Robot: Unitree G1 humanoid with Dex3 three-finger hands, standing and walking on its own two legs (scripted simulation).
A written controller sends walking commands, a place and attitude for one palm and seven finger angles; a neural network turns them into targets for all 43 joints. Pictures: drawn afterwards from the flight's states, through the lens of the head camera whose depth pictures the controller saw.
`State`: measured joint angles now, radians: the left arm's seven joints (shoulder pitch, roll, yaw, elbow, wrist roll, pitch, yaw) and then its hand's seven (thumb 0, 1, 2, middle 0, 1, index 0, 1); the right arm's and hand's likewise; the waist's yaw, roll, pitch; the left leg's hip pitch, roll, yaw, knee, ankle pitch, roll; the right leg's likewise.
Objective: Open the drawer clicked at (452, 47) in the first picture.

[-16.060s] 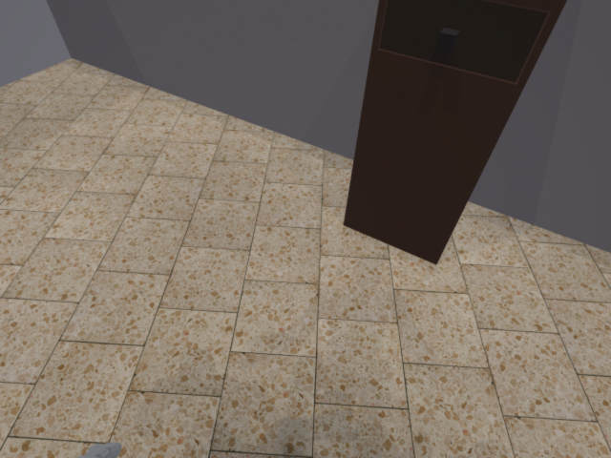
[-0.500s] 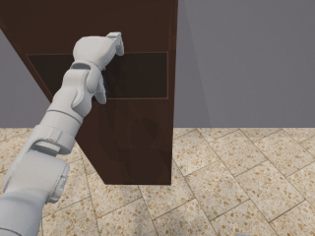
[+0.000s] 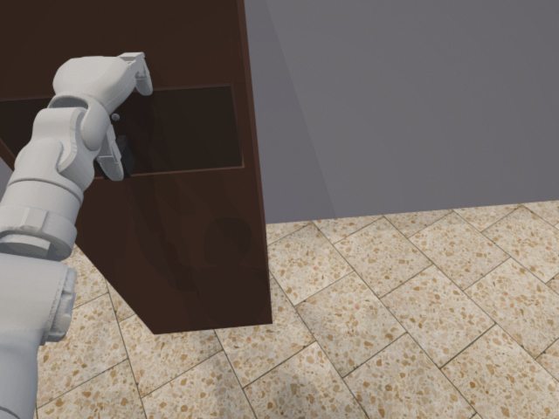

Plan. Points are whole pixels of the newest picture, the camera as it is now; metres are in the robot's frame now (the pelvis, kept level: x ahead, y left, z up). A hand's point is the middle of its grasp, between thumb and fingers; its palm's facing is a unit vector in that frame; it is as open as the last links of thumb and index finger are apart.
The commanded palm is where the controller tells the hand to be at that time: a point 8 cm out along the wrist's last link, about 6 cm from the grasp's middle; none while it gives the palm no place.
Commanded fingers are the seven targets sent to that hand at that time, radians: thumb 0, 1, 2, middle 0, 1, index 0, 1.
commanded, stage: move the hooked fingers above the handle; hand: left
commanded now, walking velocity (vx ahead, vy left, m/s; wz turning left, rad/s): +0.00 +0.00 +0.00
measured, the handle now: (118, 152) +0.52 +0.24 +0.12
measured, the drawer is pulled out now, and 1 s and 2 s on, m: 0.00 0.00 0.00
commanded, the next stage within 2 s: none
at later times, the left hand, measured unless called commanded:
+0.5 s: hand (115, 115) +0.49 +0.20 +0.21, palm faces +0.05 +0.02 -1.00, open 13.5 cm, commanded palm +0.48 +0.28 +0.22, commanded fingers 0.00 -0.50 0.30 -0.30 -1.20 -0.30 -1.20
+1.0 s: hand (114, 117) +0.49 +0.21 +0.20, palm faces +0.07 +0.01 -1.00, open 13.6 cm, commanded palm +0.47 +0.28 +0.22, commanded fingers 0.00 -0.50 0.30 -0.30 -1.20 -0.30 -1.20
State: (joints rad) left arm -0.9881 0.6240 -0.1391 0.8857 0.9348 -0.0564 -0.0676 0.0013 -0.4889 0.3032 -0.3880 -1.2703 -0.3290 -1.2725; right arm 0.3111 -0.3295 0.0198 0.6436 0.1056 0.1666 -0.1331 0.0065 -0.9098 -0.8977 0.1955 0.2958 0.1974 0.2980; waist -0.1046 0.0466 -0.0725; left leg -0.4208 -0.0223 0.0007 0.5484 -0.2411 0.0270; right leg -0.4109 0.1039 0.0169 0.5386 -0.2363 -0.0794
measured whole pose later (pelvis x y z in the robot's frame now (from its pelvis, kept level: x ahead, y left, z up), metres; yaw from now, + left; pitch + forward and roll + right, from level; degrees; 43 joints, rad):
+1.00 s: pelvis +0.01 +0.01 +0.00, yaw +1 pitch +7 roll +0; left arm -0.97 0.59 -0.19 0.82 0.92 -0.04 -0.06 0.00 -0.49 0.30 -0.40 -1.28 -0.35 -1.25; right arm 0.27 -0.29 0.05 0.62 0.11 0.19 -0.12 0.01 -0.91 -0.90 0.20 0.30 0.20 0.30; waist -0.08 0.05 -0.09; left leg -0.43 -0.04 -0.01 0.57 -0.26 0.03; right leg -0.42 0.09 0.00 0.56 -0.27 -0.07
